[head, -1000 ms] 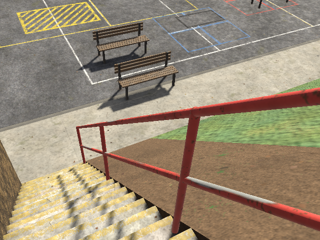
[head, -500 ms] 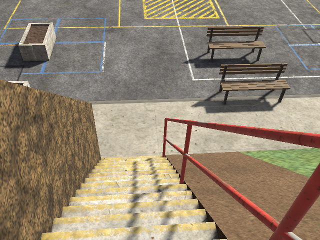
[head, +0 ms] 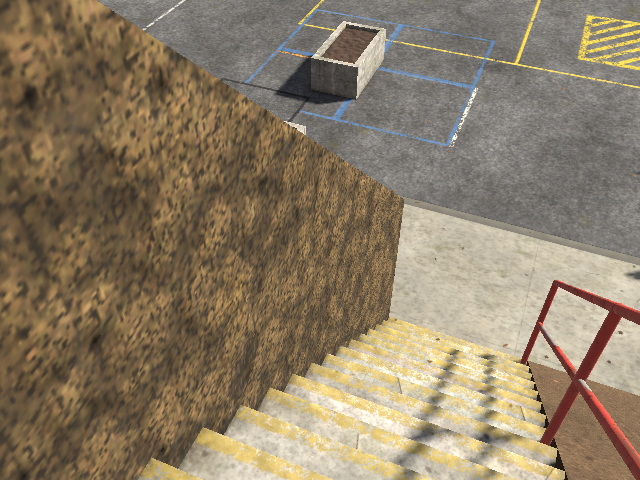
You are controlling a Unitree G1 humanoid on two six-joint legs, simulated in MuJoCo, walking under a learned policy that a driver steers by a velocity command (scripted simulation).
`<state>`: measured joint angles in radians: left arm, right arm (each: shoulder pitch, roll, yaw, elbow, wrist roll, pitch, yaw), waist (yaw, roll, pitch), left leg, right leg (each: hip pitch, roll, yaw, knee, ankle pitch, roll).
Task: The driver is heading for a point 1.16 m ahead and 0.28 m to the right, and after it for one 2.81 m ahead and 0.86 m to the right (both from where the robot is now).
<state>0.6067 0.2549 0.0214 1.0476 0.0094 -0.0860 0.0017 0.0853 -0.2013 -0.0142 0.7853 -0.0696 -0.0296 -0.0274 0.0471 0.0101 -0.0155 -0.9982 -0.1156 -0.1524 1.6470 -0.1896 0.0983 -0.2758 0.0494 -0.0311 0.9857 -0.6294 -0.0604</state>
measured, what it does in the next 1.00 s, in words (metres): goes down, turning right: left foot 0.21 m lower, then right foot 0.22 m lower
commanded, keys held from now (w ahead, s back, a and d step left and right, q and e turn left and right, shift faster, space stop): w+shift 0.22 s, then w+e+shift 0.68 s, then w+shift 0.10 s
